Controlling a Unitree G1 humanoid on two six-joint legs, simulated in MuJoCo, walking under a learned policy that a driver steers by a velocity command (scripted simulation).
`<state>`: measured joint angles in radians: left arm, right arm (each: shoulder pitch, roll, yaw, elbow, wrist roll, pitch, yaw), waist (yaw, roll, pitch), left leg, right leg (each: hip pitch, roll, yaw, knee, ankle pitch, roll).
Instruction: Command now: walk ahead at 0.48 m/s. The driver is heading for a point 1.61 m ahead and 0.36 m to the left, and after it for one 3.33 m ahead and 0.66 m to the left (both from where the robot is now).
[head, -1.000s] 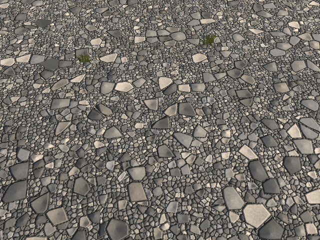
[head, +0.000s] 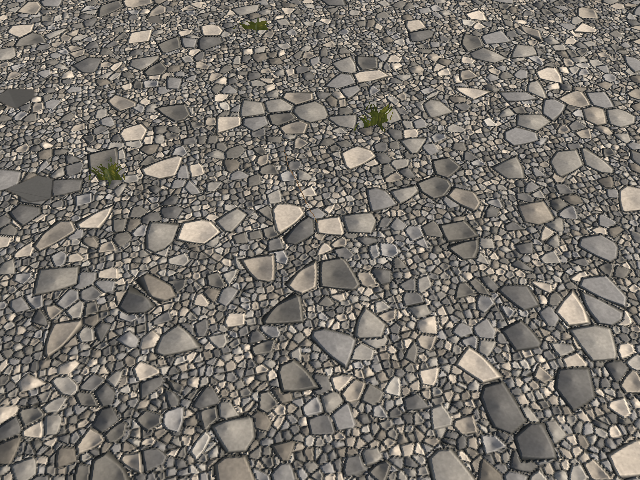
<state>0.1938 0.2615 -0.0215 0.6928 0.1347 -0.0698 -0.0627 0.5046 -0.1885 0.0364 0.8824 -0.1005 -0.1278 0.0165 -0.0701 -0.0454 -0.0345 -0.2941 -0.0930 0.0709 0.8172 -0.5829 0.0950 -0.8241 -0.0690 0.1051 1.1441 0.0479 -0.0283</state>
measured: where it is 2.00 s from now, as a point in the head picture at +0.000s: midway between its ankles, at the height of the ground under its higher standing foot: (282, 269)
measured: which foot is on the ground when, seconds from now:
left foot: down 0.00-0.20, up 0.22-0.64, down 0.66-1.00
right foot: up 0.00-0.18, down 0.20-0.66, up 0.68-1.00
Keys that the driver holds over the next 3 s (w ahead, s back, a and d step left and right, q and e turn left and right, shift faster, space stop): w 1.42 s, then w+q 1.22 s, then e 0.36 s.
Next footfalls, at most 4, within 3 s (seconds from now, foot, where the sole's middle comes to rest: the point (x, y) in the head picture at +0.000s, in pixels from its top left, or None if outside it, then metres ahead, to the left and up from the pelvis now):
0.20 right None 0.31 -0.12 -0.89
0.66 left None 0.53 0.14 -0.89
1.22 right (339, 359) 0.85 -0.08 -0.89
1.76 left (240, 277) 1.13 0.18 -0.89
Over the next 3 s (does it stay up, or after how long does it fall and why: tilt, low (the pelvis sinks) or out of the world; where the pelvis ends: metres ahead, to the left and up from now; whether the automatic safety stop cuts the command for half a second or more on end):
stays up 1.51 0.33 -0.11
